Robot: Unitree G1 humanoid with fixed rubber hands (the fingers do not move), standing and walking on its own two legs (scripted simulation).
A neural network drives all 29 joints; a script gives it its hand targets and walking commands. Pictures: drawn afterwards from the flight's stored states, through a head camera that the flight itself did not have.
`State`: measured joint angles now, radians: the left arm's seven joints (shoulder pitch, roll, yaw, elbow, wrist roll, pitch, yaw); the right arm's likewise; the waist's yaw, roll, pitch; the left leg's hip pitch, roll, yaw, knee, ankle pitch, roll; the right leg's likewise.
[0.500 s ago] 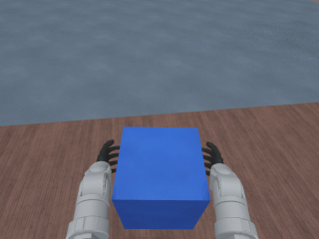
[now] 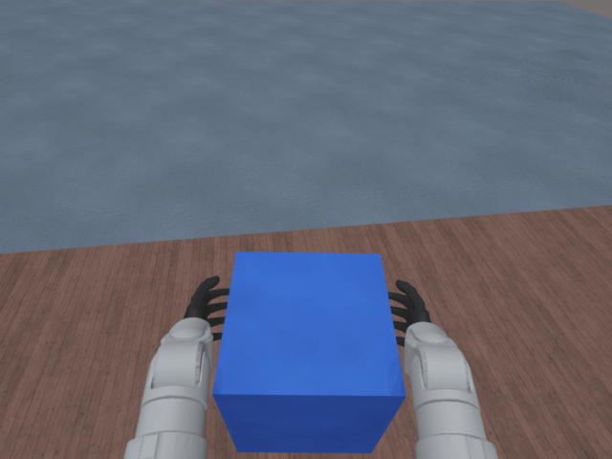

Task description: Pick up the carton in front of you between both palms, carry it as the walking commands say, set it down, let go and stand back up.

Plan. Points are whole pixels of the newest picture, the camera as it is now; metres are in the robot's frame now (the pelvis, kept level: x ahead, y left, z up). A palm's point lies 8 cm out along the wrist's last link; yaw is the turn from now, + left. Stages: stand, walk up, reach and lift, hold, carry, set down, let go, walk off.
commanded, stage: reach and lift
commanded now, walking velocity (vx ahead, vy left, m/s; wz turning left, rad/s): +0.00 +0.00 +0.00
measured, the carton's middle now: (306, 356) +0.29 +0.00 -0.04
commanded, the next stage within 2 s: hold in 0.16 s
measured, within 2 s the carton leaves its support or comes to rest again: neither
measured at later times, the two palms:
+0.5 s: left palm (193, 327) +0.28 +0.15 +0.05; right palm (422, 332) +0.28 -0.15 +0.05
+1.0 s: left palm (195, 318) +0.29 +0.15 +0.05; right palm (421, 323) +0.29 -0.15 +0.05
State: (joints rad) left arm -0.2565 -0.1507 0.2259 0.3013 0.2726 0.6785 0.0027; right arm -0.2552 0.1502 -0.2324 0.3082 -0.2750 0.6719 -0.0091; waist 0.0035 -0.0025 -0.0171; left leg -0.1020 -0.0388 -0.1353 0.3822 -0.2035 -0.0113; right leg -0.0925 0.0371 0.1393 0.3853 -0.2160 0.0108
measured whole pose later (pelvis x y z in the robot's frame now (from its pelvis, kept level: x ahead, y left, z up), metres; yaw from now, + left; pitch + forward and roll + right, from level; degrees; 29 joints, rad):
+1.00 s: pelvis +0.00 +0.00 +0.00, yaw +0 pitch -2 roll +0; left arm -0.26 -0.15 0.20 0.20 0.26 0.79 0.00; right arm -0.25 0.15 -0.21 0.20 -0.26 0.78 -0.01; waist 0.00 0.00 -0.09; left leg -0.20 -0.01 -0.07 0.50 -0.35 -0.01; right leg -0.18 0.02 0.09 0.48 -0.33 0.01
